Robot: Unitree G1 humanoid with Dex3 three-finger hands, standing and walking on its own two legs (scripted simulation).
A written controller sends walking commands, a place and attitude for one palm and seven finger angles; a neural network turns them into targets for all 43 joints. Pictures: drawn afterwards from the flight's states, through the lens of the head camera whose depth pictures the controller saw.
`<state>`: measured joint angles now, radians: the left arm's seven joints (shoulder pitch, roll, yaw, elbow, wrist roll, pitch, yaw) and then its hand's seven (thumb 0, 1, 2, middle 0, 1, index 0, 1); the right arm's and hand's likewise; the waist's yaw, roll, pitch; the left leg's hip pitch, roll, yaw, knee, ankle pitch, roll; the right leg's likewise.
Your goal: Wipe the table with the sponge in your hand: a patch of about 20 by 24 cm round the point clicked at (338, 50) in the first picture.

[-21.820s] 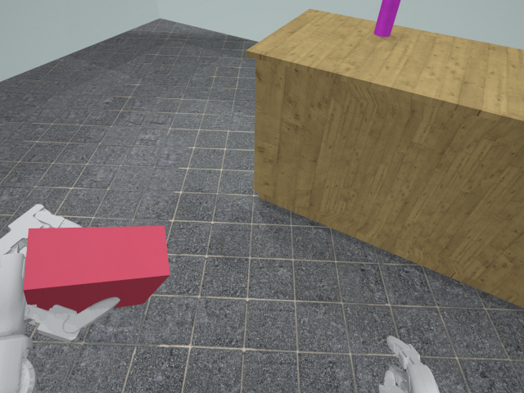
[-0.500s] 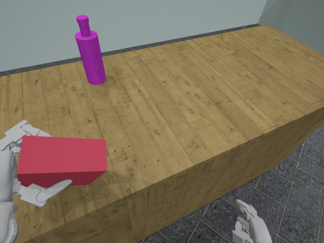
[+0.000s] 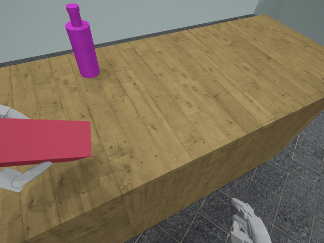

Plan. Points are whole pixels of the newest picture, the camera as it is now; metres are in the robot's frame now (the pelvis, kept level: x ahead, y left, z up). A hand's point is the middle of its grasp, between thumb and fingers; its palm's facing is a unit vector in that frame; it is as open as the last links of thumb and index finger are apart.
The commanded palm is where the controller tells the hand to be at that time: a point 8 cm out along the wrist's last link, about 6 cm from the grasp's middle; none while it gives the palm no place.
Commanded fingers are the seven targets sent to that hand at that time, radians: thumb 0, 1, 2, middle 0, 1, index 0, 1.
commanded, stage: come to a stop and stand still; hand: left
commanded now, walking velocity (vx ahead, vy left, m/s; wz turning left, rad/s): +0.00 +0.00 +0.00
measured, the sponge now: (54, 144) +0.25 +0.22 +0.16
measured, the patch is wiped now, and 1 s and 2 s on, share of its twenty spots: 0.00 0.00 0.00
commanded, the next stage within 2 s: look again from close up in 0.90 s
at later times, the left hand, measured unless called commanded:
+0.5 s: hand (19, 183) +0.18 +0.25 +0.16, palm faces +0.40 -0.84 -0.35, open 10.1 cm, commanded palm +0.13 +0.28 +0.18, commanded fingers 0.00 0.10 1.30 -1.20 -1.60 -1.20 -1.60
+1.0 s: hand (27, 197) +0.16 +0.23 +0.16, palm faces +0.41 -0.86 -0.32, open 10.1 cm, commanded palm +0.11 +0.26 +0.18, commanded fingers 0.00 0.10 1.30 -1.20 -1.60 -1.20 -1.60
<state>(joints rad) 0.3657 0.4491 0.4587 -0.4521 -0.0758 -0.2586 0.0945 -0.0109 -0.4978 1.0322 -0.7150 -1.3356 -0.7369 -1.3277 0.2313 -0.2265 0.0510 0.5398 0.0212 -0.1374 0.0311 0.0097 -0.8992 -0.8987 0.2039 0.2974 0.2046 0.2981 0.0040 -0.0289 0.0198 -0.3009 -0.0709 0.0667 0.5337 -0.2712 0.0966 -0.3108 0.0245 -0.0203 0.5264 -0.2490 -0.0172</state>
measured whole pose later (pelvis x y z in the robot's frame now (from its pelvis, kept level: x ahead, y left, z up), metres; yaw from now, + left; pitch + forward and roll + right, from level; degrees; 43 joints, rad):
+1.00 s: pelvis -0.03 -0.03 +0.01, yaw +4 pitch -1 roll -1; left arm 0.46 0.38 0.31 -0.43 -0.10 -0.18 0.11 -0.01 -0.50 1.03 -0.72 -1.33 -0.74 -1.32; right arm 0.24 -0.23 0.03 0.59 0.04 -0.16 -0.03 0.01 -0.90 -0.90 0.20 0.30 0.20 0.30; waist 0.01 -0.02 0.01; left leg -0.26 -0.06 -0.01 0.45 -0.17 0.06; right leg -0.24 0.03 -0.09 0.41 -0.16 -0.05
